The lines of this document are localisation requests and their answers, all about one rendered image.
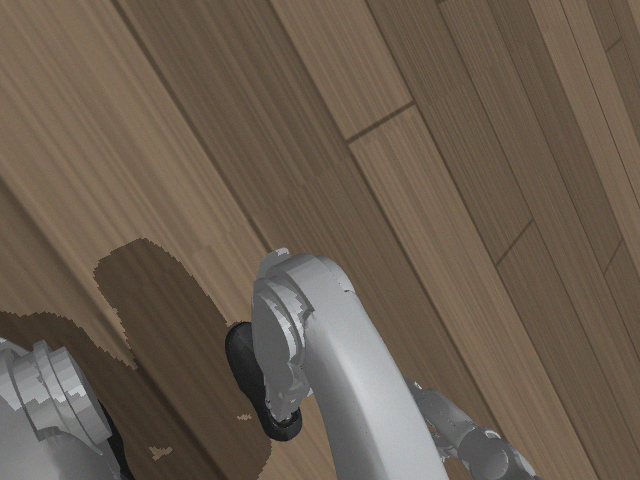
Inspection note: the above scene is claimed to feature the left robot foot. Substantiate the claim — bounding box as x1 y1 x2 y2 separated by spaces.
97 399 135 480

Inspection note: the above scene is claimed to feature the right robot arm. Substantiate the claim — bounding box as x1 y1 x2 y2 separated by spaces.
457 427 544 480

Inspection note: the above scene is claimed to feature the right robot hand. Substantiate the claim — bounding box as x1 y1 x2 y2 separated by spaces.
403 376 479 462

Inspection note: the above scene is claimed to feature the right robot foot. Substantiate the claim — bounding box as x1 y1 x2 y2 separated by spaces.
225 322 302 442

